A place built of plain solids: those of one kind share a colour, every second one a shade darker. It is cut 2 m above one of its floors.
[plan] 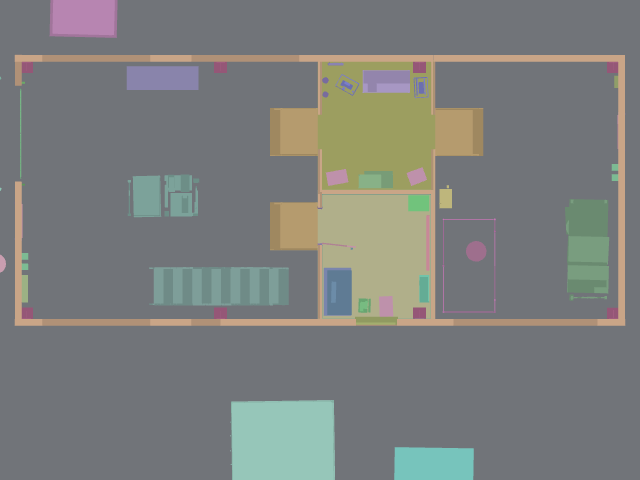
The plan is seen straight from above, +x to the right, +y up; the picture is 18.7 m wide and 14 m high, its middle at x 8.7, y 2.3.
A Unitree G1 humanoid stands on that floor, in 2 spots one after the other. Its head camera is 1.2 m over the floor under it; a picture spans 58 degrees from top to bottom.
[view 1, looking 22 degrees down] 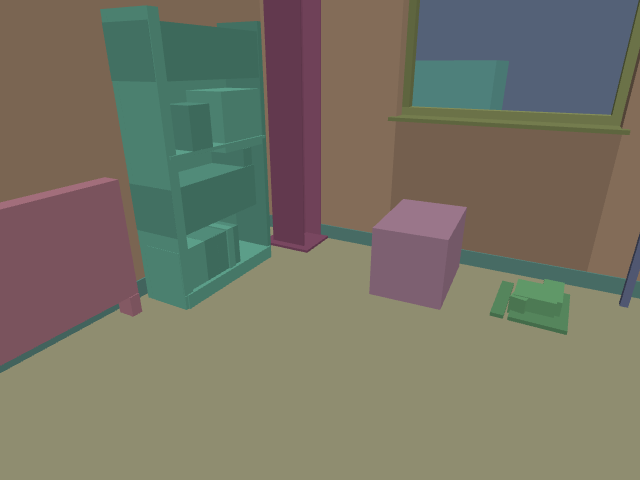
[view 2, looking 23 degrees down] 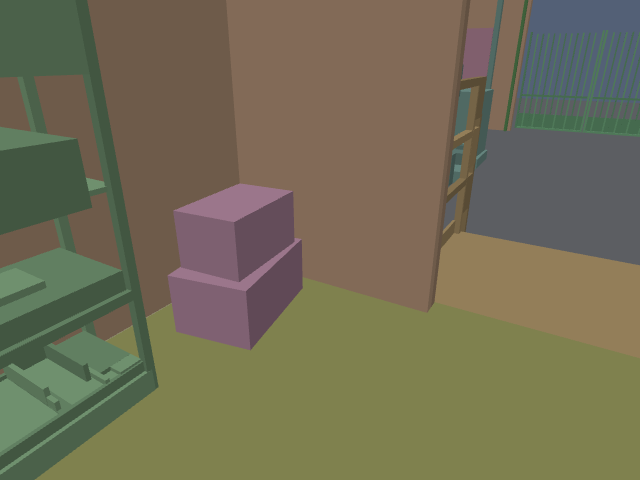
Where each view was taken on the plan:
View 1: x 10.05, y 2.70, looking -62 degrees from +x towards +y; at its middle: steel_column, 3.16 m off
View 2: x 10.65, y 5.45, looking -149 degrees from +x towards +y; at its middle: wall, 2.40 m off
